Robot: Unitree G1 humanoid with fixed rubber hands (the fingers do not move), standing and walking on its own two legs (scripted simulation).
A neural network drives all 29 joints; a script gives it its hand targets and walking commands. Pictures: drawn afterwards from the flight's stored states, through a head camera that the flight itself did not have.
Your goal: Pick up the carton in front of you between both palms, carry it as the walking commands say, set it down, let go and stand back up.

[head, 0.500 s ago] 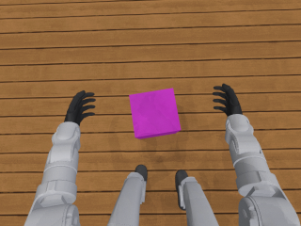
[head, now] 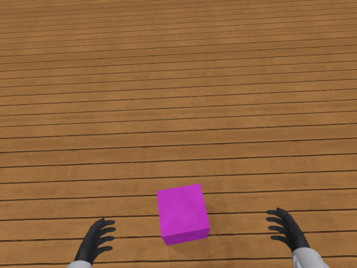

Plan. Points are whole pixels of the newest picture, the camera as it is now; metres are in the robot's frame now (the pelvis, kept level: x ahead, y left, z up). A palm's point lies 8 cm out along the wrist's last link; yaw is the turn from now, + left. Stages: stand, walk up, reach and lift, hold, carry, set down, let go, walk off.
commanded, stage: let go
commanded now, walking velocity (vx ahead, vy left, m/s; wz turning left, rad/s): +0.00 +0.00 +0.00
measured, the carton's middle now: (182, 215) +0.39 +0.04 -0.65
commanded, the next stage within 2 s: stand in 0.50 s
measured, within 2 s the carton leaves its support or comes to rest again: neither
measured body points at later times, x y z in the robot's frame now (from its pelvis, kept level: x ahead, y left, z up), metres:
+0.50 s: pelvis +0.00 +0.00 +0.00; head +0.01 +0.00 +0.45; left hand +0.17 +0.24 -0.07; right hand +0.17 -0.23 -0.08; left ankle -0.01 +0.12 -0.74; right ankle -0.03 -0.12 -0.74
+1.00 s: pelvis +0.01 +0.02 +0.00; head +0.02 +0.04 +0.45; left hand +0.15 +0.31 -0.11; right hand +0.15 -0.27 -0.08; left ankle -0.01 +0.12 -0.74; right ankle -0.03 -0.12 -0.74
